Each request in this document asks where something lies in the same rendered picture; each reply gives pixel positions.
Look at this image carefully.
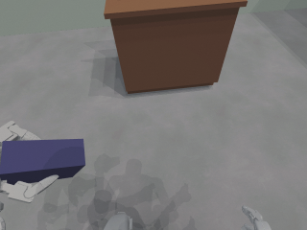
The sponge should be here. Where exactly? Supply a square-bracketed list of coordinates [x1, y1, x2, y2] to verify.
[0, 139, 85, 185]

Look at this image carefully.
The table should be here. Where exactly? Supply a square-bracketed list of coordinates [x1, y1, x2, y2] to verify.
[104, 0, 248, 94]

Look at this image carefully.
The robot left hand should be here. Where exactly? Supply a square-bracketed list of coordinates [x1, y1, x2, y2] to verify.
[0, 121, 59, 204]

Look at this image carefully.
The robot left thigh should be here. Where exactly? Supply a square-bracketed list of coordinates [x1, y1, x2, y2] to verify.
[104, 214, 133, 230]

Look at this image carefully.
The robot right hand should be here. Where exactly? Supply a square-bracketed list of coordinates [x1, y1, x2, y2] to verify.
[241, 205, 272, 230]

